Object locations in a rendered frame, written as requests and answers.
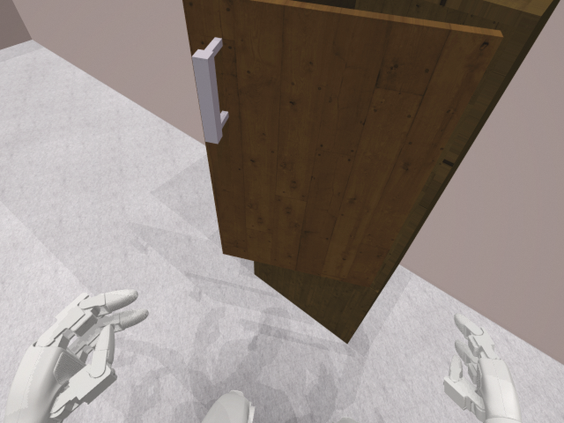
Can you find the right robot hand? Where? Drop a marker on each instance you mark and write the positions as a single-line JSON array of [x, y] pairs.
[[486, 370]]

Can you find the left robot thigh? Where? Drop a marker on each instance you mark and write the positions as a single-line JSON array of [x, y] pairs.
[[230, 408]]

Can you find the cupboard door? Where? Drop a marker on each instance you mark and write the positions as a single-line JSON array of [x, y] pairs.
[[337, 118]]

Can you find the left robot hand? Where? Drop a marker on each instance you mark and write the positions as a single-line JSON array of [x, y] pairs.
[[48, 365]]

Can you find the handle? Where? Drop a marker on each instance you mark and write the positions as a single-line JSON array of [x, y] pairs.
[[207, 91]]

